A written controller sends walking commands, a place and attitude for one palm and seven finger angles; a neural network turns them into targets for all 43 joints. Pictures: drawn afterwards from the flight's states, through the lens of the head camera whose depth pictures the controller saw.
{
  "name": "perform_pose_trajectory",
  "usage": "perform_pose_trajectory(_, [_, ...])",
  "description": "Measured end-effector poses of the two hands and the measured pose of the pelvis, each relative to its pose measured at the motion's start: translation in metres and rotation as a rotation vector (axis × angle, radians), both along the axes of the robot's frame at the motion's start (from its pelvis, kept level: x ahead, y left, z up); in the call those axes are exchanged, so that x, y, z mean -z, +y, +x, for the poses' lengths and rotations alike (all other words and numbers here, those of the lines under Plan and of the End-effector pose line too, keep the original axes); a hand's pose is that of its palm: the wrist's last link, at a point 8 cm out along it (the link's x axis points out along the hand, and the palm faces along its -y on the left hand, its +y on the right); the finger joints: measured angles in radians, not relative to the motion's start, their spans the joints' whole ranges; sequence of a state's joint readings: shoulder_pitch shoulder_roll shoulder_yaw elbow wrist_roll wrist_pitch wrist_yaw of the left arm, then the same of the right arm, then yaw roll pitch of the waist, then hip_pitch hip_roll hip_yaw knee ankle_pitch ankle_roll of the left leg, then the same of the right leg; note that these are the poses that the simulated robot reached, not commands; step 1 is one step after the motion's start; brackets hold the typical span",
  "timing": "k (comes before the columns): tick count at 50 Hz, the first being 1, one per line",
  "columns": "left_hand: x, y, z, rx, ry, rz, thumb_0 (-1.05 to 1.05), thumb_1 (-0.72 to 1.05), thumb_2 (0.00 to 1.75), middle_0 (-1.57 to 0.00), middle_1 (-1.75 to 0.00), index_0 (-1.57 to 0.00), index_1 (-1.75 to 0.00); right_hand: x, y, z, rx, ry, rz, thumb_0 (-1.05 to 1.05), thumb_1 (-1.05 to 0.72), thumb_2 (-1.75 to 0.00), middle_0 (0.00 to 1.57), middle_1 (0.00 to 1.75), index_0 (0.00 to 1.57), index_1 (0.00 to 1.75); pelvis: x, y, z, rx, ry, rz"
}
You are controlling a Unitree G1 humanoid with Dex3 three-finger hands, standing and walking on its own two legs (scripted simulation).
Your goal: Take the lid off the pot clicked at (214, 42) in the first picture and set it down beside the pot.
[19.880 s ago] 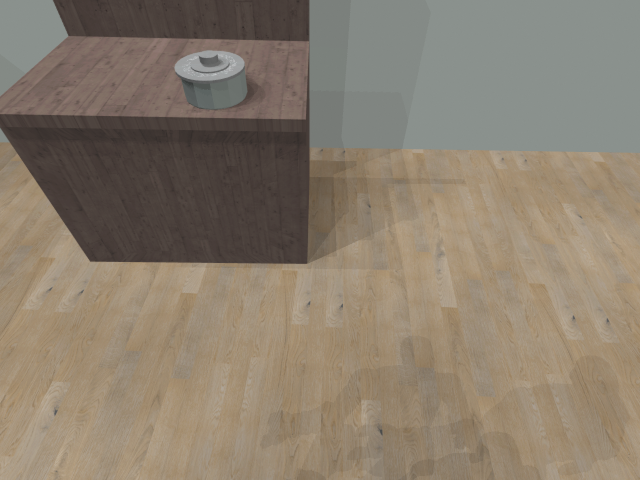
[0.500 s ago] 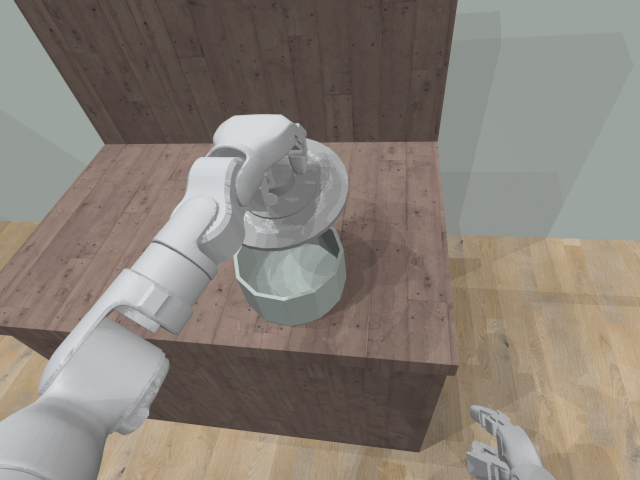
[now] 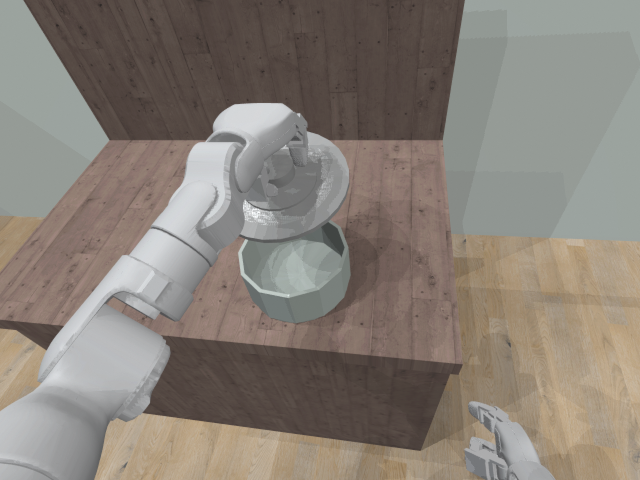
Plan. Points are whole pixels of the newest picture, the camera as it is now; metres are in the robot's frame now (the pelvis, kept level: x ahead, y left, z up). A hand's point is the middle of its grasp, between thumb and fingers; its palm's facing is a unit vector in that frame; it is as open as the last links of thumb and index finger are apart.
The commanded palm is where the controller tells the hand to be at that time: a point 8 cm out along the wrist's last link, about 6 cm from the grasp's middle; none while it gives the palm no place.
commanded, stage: move the lid sideways beside the pot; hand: left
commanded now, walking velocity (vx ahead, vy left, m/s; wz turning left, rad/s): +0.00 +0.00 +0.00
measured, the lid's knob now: (275, 169) +0.47 +0.07 +0.16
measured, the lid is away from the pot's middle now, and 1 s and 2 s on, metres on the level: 0.01 0.14 0.23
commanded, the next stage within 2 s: lower the lid onto the table in 1.94 s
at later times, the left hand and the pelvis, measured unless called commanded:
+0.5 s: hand (210, 170) +0.44 +0.15 +0.18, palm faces -0.20 +0.00 -0.98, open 8.0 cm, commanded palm +0.41 +0.16 +0.25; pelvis +0.01 +0.01 +0.00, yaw +0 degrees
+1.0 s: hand (166, 174) +0.45 +0.21 +0.17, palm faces -0.27 +0.01 -0.96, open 8.0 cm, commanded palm +0.43 +0.21 +0.25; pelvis +0.00 +0.02 +0.00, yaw +1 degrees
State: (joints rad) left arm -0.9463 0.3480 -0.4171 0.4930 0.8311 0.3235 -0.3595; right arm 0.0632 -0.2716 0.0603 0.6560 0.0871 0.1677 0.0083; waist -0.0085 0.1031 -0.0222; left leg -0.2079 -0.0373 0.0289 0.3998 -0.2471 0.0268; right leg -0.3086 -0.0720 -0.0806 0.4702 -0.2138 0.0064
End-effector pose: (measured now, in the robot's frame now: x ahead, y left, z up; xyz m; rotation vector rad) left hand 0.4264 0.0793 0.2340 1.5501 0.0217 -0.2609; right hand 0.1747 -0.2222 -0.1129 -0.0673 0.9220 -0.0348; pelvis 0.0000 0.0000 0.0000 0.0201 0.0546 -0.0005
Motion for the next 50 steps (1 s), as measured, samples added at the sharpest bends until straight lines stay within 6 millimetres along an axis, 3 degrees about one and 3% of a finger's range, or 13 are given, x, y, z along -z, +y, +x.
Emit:
perform_pose_trajectory(13, [0.006, 0.032, 0.009, -0.059, 0.025, 0.023, 0.01, 0.10, 0.90, -0.69, -0.89, -0.70, -0.90, 0.004, -0.008, -0.016, 0.031, 0.042, -0.017, 0.01, -0.91, -0.90, 0.20, 0.30, 0.20, 0.30, -0.001, 0.002, 0.005, 0.004, 0.009, -0.004])
perform_pose_trajectory(22, [0.000, 0.060, 0.010, -0.078, 0.020, 0.013, 0.01, 0.10, 0.90, -0.69, -0.89, -0.71, -0.90, 0.000, -0.010, -0.011, 0.025, 0.028, -0.045, 0.01, -0.91, -0.90, 0.20, 0.30, 0.20, 0.30, -0.001, 0.005, 0.007, -0.001, 0.010, -0.009])
perform_pose_trajectory(37, [0.001, 0.109, 0.000, -0.128, 0.050, 0.026, 0.01, 0.10, 0.90, -0.69, -0.89, -0.70, -0.90, -0.007, 0.005, 0.000, -0.011, 0.005, -0.051, 0.00, -0.90, -0.90, 0.20, 0.30, 0.20, 0.30, -0.002, 0.013, 0.005, -0.013, 0.011, -0.017])
perform_pose_trajectory(50, [0.003, 0.128, 0.013, -0.133, 0.087, 0.044, 0.01, 0.10, 0.90, -0.69, -0.89, -0.71, -0.90, 0.002, 0.006, -0.024, 0.007, 0.090, -0.078, 0.00, -0.90, -0.90, 0.20, 0.30, 0.20, 0.30, -0.002, 0.019, 0.004, -0.020, 0.028, -0.020])
